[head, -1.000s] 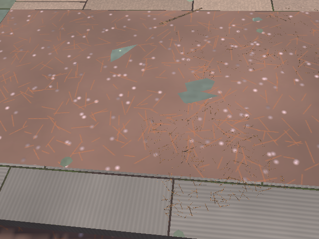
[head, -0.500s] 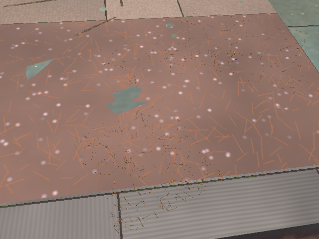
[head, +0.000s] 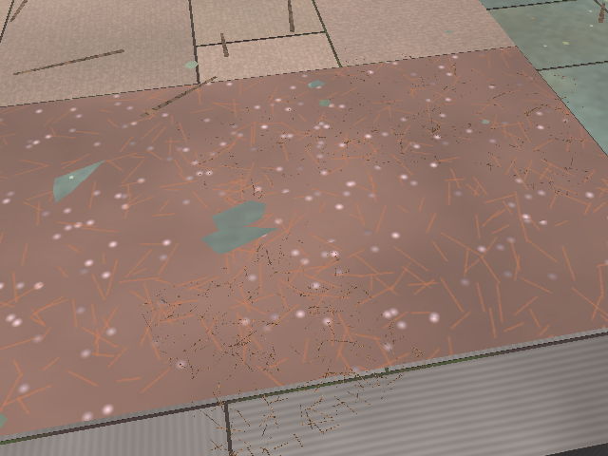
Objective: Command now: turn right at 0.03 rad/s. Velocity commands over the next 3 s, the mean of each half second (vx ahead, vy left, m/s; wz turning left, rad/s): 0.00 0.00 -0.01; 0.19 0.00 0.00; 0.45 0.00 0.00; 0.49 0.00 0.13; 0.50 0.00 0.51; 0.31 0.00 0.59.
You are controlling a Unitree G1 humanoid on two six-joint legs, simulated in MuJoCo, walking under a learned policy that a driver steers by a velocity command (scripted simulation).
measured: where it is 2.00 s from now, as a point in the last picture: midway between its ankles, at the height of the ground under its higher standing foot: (335, 380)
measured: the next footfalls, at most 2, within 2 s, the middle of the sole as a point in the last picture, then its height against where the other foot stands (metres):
right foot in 1.20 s outside the picture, level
left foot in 1.66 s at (281, 404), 0.08 m higher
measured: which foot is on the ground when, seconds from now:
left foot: down 0.00-1.00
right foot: down 0.00-0.84, up 0.86-1.00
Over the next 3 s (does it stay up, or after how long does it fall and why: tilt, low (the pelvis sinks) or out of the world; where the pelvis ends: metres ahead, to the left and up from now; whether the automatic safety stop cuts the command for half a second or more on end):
stays up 1.07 0.15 0.07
